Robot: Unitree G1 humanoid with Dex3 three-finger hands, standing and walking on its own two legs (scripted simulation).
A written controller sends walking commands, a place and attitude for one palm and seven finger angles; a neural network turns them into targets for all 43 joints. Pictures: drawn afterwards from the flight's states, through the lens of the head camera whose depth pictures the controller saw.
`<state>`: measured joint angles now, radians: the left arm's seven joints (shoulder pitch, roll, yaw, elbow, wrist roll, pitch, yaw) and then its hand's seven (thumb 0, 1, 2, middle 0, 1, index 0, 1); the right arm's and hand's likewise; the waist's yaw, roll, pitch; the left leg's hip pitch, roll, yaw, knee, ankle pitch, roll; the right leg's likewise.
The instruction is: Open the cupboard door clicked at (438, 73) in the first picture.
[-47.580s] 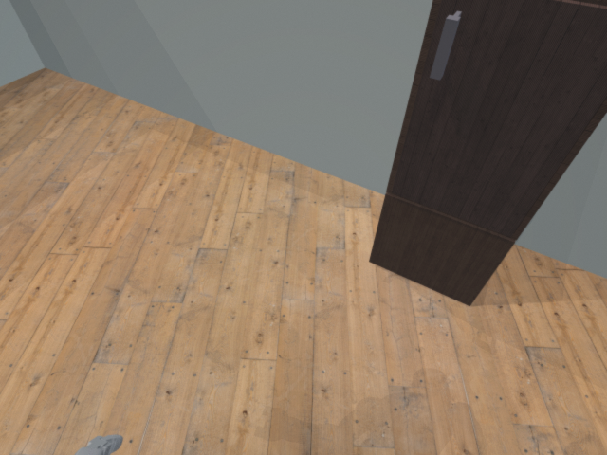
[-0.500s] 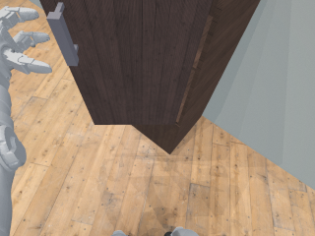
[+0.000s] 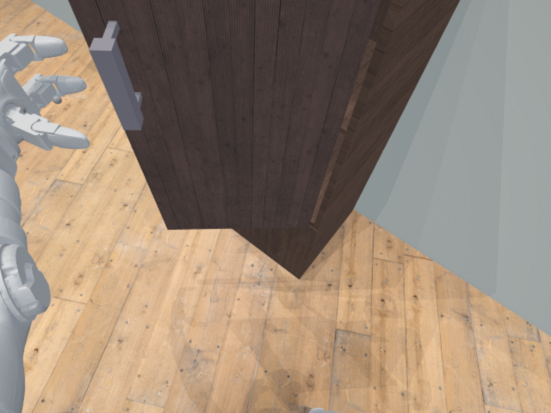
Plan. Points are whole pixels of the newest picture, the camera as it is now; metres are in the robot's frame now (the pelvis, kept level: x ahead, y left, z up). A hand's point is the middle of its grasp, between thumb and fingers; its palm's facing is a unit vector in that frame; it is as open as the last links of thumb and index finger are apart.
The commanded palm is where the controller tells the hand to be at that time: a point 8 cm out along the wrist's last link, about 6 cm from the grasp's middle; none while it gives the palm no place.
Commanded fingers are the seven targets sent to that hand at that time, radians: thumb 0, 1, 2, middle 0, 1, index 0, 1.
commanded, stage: move the hooked fingers beside the handle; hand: left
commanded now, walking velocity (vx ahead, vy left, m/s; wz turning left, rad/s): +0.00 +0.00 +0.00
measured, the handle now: (123, 78) +0.54 +0.17 +0.16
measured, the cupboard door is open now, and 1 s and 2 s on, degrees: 41 41 41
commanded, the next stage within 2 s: slide the fingers in behind the handle in 0.12 s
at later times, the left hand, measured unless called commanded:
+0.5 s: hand (84, 98) +0.50 +0.21 +0.16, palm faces -0.03 -1.00 +0.03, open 14.0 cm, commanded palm +0.47 +0.27 +0.16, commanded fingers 0.00 -0.50 0.30 -0.30 -1.20 -0.30 -1.20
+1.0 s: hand (112, 99) +0.49 +0.18 +0.16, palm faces -0.03 -1.00 +0.02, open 14.0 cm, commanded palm +0.47 +0.23 +0.16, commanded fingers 0.00 -0.50 0.30 -0.30 -1.20 -0.30 -1.20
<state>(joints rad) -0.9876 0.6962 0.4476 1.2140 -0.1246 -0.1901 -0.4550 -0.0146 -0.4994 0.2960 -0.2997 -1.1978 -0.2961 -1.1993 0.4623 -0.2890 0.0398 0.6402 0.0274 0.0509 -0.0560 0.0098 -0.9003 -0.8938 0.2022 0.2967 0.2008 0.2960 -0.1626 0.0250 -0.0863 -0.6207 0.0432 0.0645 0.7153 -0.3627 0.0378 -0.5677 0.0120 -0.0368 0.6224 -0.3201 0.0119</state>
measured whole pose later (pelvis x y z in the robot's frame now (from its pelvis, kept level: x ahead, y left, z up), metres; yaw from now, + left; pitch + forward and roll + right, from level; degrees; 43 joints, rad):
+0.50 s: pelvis -0.01 -0.01 +0.00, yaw +1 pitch +14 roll -2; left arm -1.05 0.61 0.40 1.24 -0.12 -0.20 -0.38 -0.01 -0.50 0.30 -0.30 -1.20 -0.30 -1.20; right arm 0.41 -0.30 0.04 0.65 0.03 0.03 -0.05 0.01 -0.90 -0.89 0.20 0.30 0.20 0.30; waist -0.16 0.03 -0.08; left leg -0.63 0.04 0.04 0.73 -0.36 0.03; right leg -0.58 0.01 -0.06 0.66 -0.33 0.00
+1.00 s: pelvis -0.01 -0.01 +0.00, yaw +1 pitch +13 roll -2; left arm -1.01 0.53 0.37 1.19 -0.12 -0.21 -0.31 -0.01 -0.50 0.30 -0.30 -1.20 -0.30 -1.20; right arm 0.43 -0.29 0.03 0.65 0.03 0.01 -0.04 0.01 -0.90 -0.89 0.20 0.30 0.20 0.30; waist -0.15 0.03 -0.08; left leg -0.59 0.04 0.05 0.71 -0.34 0.02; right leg -0.55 0.01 -0.05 0.65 -0.32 -0.01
